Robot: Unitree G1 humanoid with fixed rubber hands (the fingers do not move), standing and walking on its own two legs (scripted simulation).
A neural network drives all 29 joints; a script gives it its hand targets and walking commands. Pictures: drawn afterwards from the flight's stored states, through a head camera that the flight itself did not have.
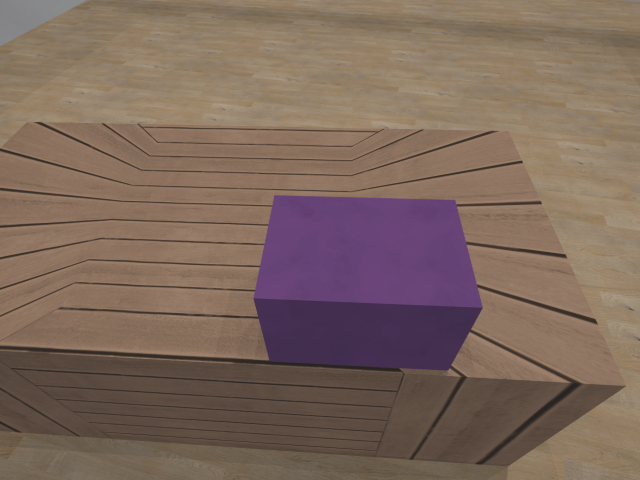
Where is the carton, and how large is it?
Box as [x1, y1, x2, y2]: [253, 195, 482, 370]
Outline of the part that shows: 274,195 253,298 269,360 447,370 482,307 455,201 436,199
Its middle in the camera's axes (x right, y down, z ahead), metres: +0.08 +0.07 +0.68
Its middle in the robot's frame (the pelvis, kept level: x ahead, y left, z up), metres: +0.46 -0.05 -0.08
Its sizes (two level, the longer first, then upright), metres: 0.312 0.215 0.202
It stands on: a pedestal, 0.57 m high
